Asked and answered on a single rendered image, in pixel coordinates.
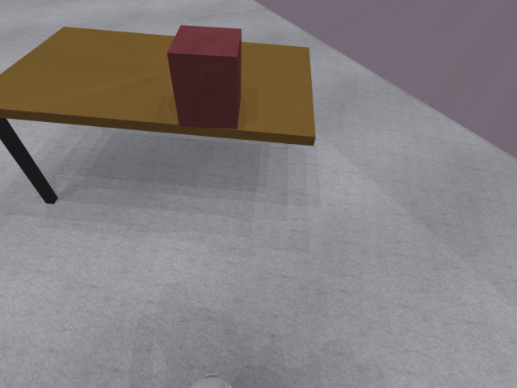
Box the table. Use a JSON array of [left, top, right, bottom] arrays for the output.
[[0, 27, 316, 204]]

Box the carton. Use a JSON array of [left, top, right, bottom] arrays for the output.
[[167, 25, 242, 129]]

